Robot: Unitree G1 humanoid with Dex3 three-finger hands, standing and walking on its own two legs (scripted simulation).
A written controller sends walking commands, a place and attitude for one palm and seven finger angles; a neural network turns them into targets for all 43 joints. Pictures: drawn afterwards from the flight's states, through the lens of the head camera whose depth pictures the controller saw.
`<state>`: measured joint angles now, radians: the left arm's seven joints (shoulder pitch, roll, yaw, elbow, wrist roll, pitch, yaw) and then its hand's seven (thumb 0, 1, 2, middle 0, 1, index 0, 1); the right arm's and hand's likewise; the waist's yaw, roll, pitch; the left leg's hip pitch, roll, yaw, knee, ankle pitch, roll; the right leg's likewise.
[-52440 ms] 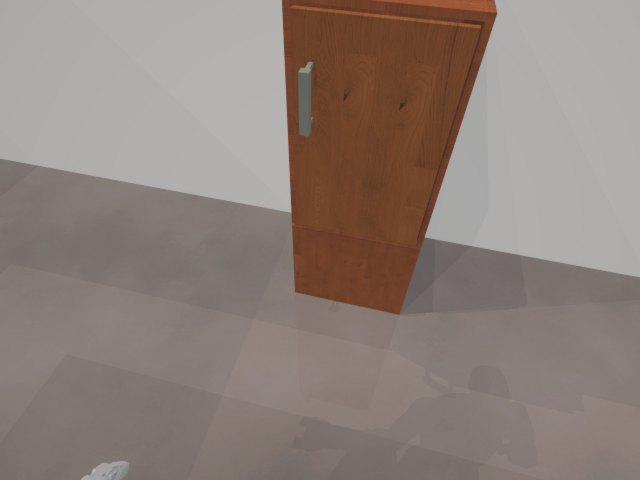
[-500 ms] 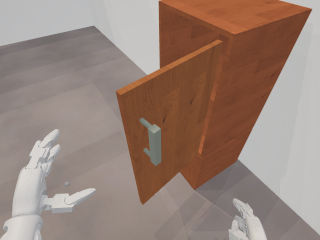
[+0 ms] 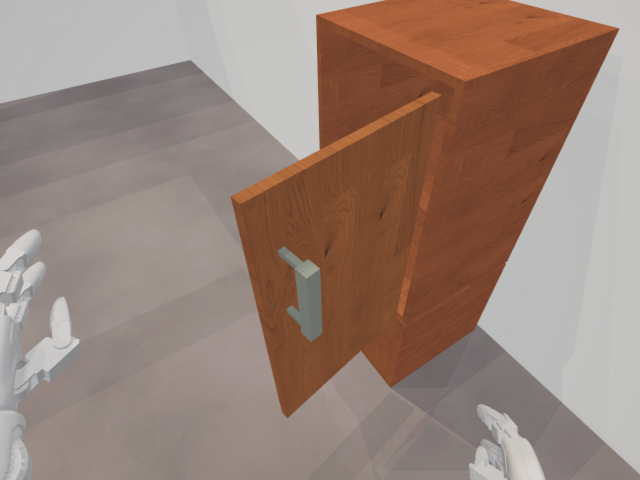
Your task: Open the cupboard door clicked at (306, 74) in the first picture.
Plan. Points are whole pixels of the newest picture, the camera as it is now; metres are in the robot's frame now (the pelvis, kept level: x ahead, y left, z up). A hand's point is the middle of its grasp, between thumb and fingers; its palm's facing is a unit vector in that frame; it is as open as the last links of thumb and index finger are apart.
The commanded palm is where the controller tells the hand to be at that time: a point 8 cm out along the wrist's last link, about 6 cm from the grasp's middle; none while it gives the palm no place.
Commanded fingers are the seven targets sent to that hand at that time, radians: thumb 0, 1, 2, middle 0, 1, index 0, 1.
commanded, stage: draw the hand back to the body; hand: left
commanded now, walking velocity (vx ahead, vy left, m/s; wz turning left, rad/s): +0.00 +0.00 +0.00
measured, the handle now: (299, 294) +0.34 +0.08 +0.05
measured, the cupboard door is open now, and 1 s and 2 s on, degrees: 100 100 100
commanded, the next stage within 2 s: step back with the hand held close in 0.24 s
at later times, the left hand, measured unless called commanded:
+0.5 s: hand (91, 345) +0.19 +0.24 +0.16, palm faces +0.43 -0.79 -0.44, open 7.5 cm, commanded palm +0.13 +0.28 +0.17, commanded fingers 0.00 0.90 0.90 -0.20 -0.30 -0.20 -0.30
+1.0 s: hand out of the picture +0.11 +0.29 +0.15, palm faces +0.39 -0.77 -0.50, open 7.5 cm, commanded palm +0.05 +0.32 +0.17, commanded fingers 0.00 0.90 0.90 -0.20 -0.30 -0.20 -0.30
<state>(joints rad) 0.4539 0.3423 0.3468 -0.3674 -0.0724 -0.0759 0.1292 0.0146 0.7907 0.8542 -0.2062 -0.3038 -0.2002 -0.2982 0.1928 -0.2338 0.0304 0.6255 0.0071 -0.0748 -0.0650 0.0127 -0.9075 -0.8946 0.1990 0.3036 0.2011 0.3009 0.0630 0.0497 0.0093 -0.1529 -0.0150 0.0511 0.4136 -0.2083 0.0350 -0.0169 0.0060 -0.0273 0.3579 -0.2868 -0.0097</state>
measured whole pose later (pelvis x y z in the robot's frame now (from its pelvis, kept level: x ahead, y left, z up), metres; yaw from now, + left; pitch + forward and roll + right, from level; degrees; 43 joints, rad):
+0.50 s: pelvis -0.01 -0.02 +0.00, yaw +0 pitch -2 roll -1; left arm 0.49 0.36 0.37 -0.41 -0.06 -0.13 0.11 0.02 0.89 0.90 -0.21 -0.30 -0.21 -0.30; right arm 0.17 -0.24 0.01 0.61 0.01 -0.03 -0.07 0.01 -0.91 -0.89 0.20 0.30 0.20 0.30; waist 0.04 0.07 0.01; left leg -0.21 0.03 0.03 0.45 -0.20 0.01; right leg -0.06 0.05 -0.04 0.34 -0.26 -0.04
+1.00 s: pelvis -0.09 +0.02 -0.01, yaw +0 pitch -1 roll -3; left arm 0.57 0.44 0.44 -0.53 -0.04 -0.18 0.14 0.02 0.88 0.90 -0.22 -0.30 -0.21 -0.30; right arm 0.20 -0.22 0.00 0.52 0.02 -0.02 -0.08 0.01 -0.91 -0.89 0.20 0.30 0.20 0.30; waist -0.01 0.02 0.05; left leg -0.40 0.00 0.05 0.52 -0.12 0.08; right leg -0.27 0.04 0.00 0.56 -0.26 0.01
